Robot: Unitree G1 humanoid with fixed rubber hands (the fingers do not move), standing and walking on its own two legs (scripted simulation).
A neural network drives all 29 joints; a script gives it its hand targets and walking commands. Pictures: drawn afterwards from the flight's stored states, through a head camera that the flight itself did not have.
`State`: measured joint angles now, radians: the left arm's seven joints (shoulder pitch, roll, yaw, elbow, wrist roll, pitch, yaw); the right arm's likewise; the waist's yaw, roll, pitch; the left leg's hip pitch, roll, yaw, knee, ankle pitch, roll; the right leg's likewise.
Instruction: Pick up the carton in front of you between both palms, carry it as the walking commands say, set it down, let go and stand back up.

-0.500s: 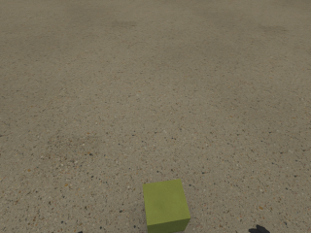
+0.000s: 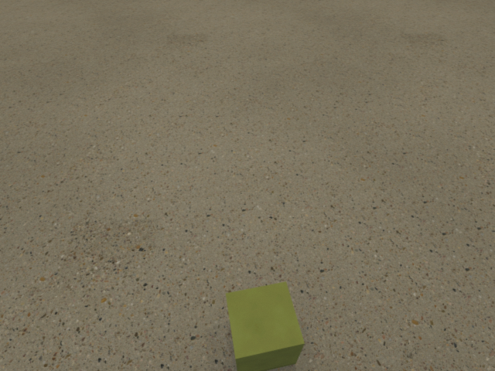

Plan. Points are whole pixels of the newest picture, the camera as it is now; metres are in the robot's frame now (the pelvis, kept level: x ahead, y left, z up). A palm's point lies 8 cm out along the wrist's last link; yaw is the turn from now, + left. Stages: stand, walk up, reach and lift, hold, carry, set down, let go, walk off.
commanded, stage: stand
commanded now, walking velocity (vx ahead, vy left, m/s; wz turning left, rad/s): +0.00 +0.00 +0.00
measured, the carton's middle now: (261, 329) +0.39 -0.03 -0.63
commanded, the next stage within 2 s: none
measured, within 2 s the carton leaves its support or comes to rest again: neither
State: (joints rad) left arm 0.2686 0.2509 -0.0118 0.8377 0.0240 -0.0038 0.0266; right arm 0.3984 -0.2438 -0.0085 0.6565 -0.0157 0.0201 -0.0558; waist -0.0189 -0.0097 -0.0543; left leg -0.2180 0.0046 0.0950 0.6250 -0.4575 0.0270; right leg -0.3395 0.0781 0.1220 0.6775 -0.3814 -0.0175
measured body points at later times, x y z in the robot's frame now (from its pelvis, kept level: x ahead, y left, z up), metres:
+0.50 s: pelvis -0.02 +0.00 +0.00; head -0.01 +0.00 +0.45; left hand +0.05 +0.26 -0.13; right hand +0.00 -0.26 -0.13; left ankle -0.08 +0.09 -0.72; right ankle -0.02 -0.12 -0.72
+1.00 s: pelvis -0.03 +0.01 +0.01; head -0.03 +0.00 +0.46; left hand +0.00 +0.25 -0.14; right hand -0.05 -0.24 -0.14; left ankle -0.08 +0.09 -0.72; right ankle -0.02 -0.12 -0.72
